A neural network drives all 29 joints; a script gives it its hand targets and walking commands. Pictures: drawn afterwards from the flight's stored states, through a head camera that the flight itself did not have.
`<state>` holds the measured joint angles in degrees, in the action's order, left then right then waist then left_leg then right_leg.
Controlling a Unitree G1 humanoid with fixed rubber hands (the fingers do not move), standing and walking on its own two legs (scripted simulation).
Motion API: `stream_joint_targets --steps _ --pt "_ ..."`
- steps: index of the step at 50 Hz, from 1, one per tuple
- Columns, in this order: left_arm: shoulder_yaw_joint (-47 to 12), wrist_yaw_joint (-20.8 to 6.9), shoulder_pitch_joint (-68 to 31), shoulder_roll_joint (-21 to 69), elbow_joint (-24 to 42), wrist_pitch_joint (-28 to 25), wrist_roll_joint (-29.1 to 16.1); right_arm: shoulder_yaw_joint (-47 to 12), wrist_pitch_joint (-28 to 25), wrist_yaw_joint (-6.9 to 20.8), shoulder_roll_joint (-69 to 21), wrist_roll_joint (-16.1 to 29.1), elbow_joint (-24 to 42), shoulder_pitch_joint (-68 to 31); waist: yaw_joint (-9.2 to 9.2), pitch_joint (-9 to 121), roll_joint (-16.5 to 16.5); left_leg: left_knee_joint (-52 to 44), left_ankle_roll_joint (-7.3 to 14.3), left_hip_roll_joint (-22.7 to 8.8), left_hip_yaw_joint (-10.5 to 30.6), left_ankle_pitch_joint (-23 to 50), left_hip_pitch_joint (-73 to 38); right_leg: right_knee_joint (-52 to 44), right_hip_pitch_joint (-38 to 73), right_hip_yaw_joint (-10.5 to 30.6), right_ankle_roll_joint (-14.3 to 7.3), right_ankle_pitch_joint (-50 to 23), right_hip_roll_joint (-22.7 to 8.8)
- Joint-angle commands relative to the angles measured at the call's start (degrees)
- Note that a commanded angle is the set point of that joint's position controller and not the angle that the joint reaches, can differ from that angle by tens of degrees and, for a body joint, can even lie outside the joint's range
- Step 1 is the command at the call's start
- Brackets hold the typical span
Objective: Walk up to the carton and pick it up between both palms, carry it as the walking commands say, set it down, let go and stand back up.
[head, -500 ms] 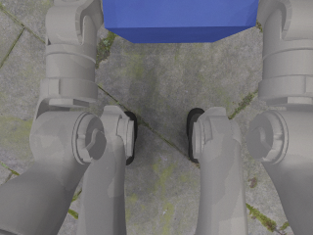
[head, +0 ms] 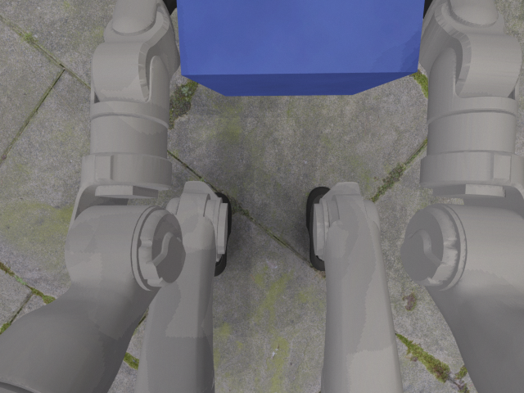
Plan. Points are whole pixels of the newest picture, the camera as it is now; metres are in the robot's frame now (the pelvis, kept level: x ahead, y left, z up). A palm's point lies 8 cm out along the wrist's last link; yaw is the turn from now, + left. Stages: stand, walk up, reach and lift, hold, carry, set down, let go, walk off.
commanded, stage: reach and lift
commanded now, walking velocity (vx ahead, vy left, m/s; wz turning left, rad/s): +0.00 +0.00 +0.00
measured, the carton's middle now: (292, 0) +0.57 -0.02 -0.16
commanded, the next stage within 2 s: none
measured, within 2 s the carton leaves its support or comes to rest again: neither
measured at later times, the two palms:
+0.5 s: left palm out of the picture +0.52 +0.13 -0.04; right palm out of the picture +0.53 -0.17 -0.03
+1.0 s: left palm out of the picture +0.50 +0.14 +0.04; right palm out of the picture +0.51 -0.16 +0.05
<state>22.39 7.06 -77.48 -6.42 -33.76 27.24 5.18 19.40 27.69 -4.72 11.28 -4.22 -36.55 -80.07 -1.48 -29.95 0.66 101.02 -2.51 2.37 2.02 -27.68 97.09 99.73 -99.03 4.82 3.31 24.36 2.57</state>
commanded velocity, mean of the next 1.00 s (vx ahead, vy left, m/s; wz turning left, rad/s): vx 0.00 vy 0.00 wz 0.00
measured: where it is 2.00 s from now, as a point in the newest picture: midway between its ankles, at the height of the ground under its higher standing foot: (268, 246)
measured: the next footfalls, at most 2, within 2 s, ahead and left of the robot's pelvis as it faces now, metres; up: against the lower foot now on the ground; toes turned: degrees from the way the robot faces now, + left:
none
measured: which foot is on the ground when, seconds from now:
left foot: down 0.00-1.00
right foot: down 0.00-1.00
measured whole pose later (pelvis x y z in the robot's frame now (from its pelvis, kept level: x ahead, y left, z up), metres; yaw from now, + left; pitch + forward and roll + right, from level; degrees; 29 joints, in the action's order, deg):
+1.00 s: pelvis +0.00 +0.00 +0.11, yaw +0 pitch +13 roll +1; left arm 20.9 6.0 -64.2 -3.4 -30.5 26.6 5.1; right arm 19.1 27.6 -4.7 5.7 -6.5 -31.4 -66.5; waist -0.6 -30.0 0.3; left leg 79.6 -2.3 2.1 3.0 -23.3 69.5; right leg 78.6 -71.1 4.1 2.3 20.6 1.7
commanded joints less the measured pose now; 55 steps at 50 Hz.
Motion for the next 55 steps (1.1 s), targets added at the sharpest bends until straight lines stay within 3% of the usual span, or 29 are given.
stream_joint_targets --steps 1,6,7,8,9,10,12,13,14,15,16,19,21,23,24,25,27,31,34,35,37,39,40,43,45,46,51,53,55 --pt "-32.02 -17.95 -46.83 61.26 8.25 -2.98 -11.48 -31.32 -2.77 18.4 -65.02 11.95 5.85 -42.25 1.88 137.0 0.23 -12.09 1.35 7.43 -6.79 9.52 -32.98 -9.26 41.71 -9.62 -1.32 -9.55 6.15" --pt "-33.78 -18.35 -48.55 64.11 9.35 -2.66 -13.2 -30.31 -2.6 18.32 -65.56 11.0 5.53 -41.39 -1.47 140.99 0.01 -13.44 1.05 7.47 -6.21 8.72 -36.99 -10.82 43.5 -10.19 -1.95 -8.8 6.31" --pt "-32.67 -18.48 -47.53 63.86 7.71 -2.39 -12.45 -30.75 -2.6 18.16 -66.35 11.94 6.54 -42.18 0.66 139.27 -1.01 -14.19 1.32 7.66 -6.7 7.74 -36.0 -11.98 44.78 -9.23 -1.99 -7.58 6.23" --pt "-35.29 -18.4 -46.9 65.46 10.28 -2.11 -13.87 -32.35 -2.51 18.09 -66.82 11.78 9.75 -42.13 -0.53 144.52 0.98 -14.69 1.43 7.73 -6.15 9.19 -39.66 -11.94 48.45 -9.69 -1.65 -9.83 6.45" --pt "-34.73 -18.53 -47.58 65.05 8.68 -1.83 -13.71 -31.52 -2.32 18.13 -65.35 11.92 8.26 -42.07 -1.36 141.1 -0.83 -15.06 1.31 7.53 -5.73 8.44 -37.02 -12.08 46.35 -9.54 -1.8 -9.02 6.28" --pt "-34.17 -18.59 -46.89 64.32 8.77 -2.2 -13.32 -32.51 -2.15 18.09 -66.29 12.15 8.12 -42.4 0.5 140.99 -0.45 -15.6 1.39 7.53 -6.21 8.72 -38.31 -12.66 47.34 -9.12 -1.82 -8.77 5.94" --pt "-33.65 -18.72 -45.18 64.73 6.65 -2.19 -12.25 -30.67 -2.13 18.4 -67.51 10.84 5.12 -39.38 0.35 136.87 -0.28 -15.92 1.19 7.33 -6.46 6.96 -35.78 -13.75 46.15 -8.67 -2.0 -7.74 6.16" --pt "-32.53 -19.04 -43.64 65.69 5.02 -2.05 -11.46 -29.53 -2.12 18.54 -66.67 10.19 4.08 -38.64 -1.19 133.67 -1.53 -16.94 1.34 7.32 -5.88 6.01 -36.29 -14.09 43.93 -9.53 -1.95 -6.55 6.06" --pt "-31.99 -19.35 -42.81 66.31 5.03 -2.29 -11.29 -29.8 -2.42 18.57 -68.1 9.79 5.11 -38.54 -1.28 135.15 1.09 -17.06 1.59 7.41 -6.05 6.03 -35.04 -14.71 46.89 -9.45 -1.74 -7.05 6.14" --pt "-35.84 -19.28 -46.01 66.35 11.69 -2.84 -13.47 -31.49 -2.25 18.42 -69.4 10.7 6.59 -36.6 -1.63 143.19 0.01 -17.08 1.42 7.56 -5.89 9.23 -39.22 -14.33 50.76 -9.26 -1.76 -10.95 6.61" --pt "-34.19 -19.21 -44.07 64.8 8.81 -2.61 -12.53 -30.47 -2.04 18.62 -69.72 11.04 3.54 -35.43 -0.75 138.67 -0.6 -17.26 1.21 7.59 -6.08 8.8 -37.53 -15.18 48.01 -8.72 -1.56 -10.11 6.22" --pt "-37.72 -18.84 -39.74 67.74 10.46 -2.45 -13.21 -33.52 -2.82 18.56 -68.66 12.02 8.99 -34.94 -1.1 145.4 -2.53 -17.5 0.69 7.69 -5.26 14.29 -43.91 -14.92 50.82 -8.86 -2.07 -15.08 6.74" --pt "-37.27 -18.37 -40.69 65.67 13.2 -2.75 -13.93 -35.85 -2.53 18.05 -69.19 13.54 12.01 -36.73 0.25 146.0 -0.22 -18.57 1.37 7.91 -5.23 15.04 -43.69 -15.18 54.0 -8.38 -1.17 -15.43 6.92" --pt "-38.18 -18.19 -40.55 65.81 13.37 -2.59 -14.35 -34.46 -2.31 17.85 -67.98 11.89 10.16 -32.68 -0.93 142.25 -0.56 -19.47 0.8 7.74 -4.91 14.73 -44.53 -16.66 52.68 -8.47 -1.65 -14.71 6.88" --pt "-38.58 -17.91 -39.04 65.65 14.98 -3.03 -14.43 -36.54 -2.72 17.63 -69.51 13.38 13.89 -34.33 0.99 145.08 0.41 -19.23 1.31 7.8 -5.37 16.3 -45.07 -17.41 56.57 -6.96 -1.35 -16.33 6.94" --pt "-38.09 -17.92 -39.57 65.6 13.06 -2.8 -14.15 -36.1 -2.78 17.5 -68.01 12.5 13.66 -35.32 -0.27 143.3 0.95 -19.99 1.26 7.72 -4.32 13.74 -44.75 -16.99 54.24 -8.01 -1.49 -14.12 6.87" --pt "-39.46 -17.57 -38.72 65.91 15.34 -2.74 -14.72 -39.14 -3.11 17.31 -67.97 14.55 18.22 -37.87 1.69 146.6 -0.33 -20.77 1.29 7.89 -5.07 15.09 -48.34 -18.13 58.92 -7.13 -1.47 -15.21 6.71" --pt "-36.93 -17.65 -36.49 67.18 11.78 -3.39 -12.67 -35.32 -2.53 17.65 -70.64 11.7 8.93 -31.04 0.71 135.1 0.78 -23.62 1.57 7.63 -4.59 10.13 -46.33 -21.26 54.5 -7.13 -1.71 -9.67 6.55" --pt "-37.38 -18.16 -36.78 64.66 12.35 -3.35 -12.43 -36.59 -2.47 17.42 -72.18 12.67 10.11 -32.37 2.81 135.83 0.87 -25.4 2.1 7.57 -4.82 9.02 -45.98 -22.51 58.21 -6.53 -0.89 -9.35 6.26" --pt "-36.38 -18.38 -36.65 65.58 11.55 -3.5 -12.06 -34.7 -2.38 17.68 -71.69 10.81 7.6 -29.87 1.73 134.71 1.14 -25.5 1.93 7.38 -4.63 8.36 -45.53 -23.07 57.95 -6.37 -1.33 -8.66 6.23" --pt "-36.65 -18.68 -36.14 66.66 9.34 -3.15 -11.52 -34.28 -2.59 17.74 -71.75 10.34 7.07 -29.99 2.28 131.71 -0.65 -26.94 1.71 7.14 -4.63 6.59 -45.3 -24.1 56.91 -6.17 -1.74 -7.1 5.92" --pt "-35.73 -19.36 -36.31 66.26 9.65 -3.41 -11.66 -33.99 -2.44 17.87 -72.5 10.08 7.19 -30.1 2.16 131.34 1.41 -28.35 2.13 7.2 -4.57 5.22 -45.34 -25.68 59.76 -6.35 -1.39 -6.16 6.08" --pt "-37.01 -19.16 -37.49 67.84 12.18 -3.55 -12.03 -34.97 -2.76 17.91 -72.95 10.46 8.12 -30.09 0.8 135.71 0.12 -28.06 1.94 7.24 -4.01 7.65 -49.02 -25.23 59.6 -6.76 -1.61 -8.13 6.25" --pt "-37.61 -19.44 -35.48 66.35 12.26 -3.39 -13.09 -37.43 -2.52 17.45 -73.16 11.69 12.06 -31.24 2.29 139.21 2.01 -28.45 2.09 7.69 -4.47 10.41 -48.82 -26.62 65.63 -5.3 -0.92 -11.08 6.24" --pt "-37.31 -20.08 -35.02 67.33 10.22 -3.36 -11.92 -35.04 -2.46 17.55 -72.27 9.94 9.03 -28.49 0.16 132.66 1.01 -30.12 1.94 7.18 -4.17 6.38 -46.66 -28.13 63.5 -5.41 -1.6 -8.15 6.01" --pt "-37.32 -20.34 -34.54 66.87 11.52 -3.68 -12.28 -36.58 -2.66 17.62 -73.18 10.72 10.52 -27.88 1.97 133.17 1.0 -30.52 2.13 7.6 -4.74 8.52 -48.08 -28.56 65.81 -5.18 -1.36 -9.88 5.88" --pt "-38.45 -20.6 -31.35 68.01 9.65 -3.3 -11.64 -35.56 -3.02 18.08 -72.22 9.96 10.07 -26.18 0.74 132.22 -0.31 -32.86 1.54 7.03 -3.85 8.55 -51.44 -30.35 64.56 -5.71 -2.02 -9.94 6.08" --pt "-42.55 -19.9 -32.65 69.56 17.17 -3.53 -13.54 -38.55 -2.8 18.37 -74.31 11.93 13.46 -23.63 0.78 139.78 -2.49 -35.01 1.45 7.07 -2.95 12.36 -60.31 -31.66 69.71 -5.51 -2.12 -14.07 6.33" --pt "-42.05 -19.72 -32.59 67.01 20.05 -3.79 -13.63 -39.57 -2.34 18.01 -75.11 12.2 15.08 -24.03 1.78 142.33 -0.15 -35.01 1.85 7.36 -3.13 15.33 -60.74 -32.42 73.16 -4.73 -1.4 -16.66 6.36"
